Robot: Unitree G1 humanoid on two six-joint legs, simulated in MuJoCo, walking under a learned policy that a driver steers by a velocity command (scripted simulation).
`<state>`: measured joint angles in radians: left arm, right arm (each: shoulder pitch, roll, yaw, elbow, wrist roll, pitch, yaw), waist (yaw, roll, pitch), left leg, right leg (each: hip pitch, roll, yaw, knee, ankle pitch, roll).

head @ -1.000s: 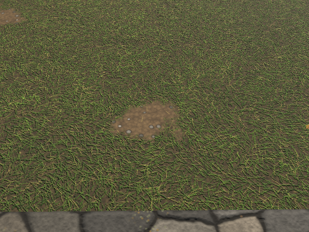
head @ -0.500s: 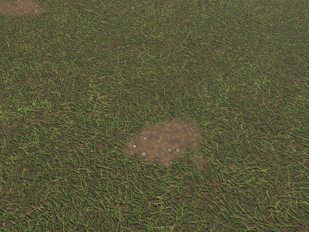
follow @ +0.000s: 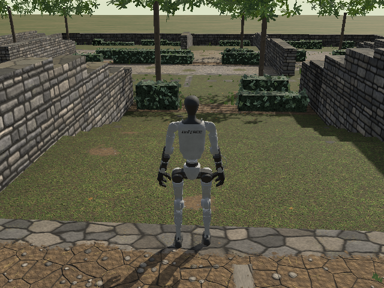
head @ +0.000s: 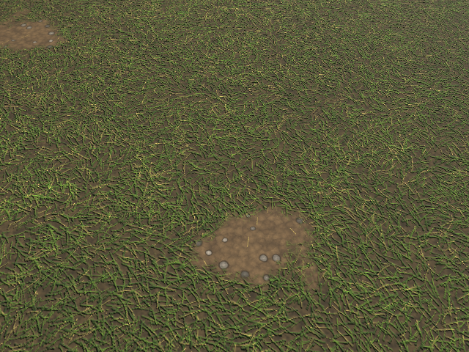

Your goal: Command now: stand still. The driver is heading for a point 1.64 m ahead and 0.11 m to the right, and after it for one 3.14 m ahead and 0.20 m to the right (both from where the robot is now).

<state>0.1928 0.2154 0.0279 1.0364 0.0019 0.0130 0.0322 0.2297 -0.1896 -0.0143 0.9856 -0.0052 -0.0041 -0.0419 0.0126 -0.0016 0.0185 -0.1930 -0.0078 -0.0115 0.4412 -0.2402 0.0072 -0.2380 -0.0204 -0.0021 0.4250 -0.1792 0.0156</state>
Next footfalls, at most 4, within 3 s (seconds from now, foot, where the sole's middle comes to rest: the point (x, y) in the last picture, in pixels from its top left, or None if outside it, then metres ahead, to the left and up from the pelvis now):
1.22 left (204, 328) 0.66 0.14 -0.96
1.62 right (261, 216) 1.12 -0.06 -0.96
2.06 left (225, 138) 1.58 0.09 -0.96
2.52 right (316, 108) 1.81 -0.36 -0.96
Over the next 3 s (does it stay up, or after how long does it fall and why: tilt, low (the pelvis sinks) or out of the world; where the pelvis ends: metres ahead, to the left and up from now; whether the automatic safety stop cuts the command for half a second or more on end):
stays up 2.09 -0.23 -0.24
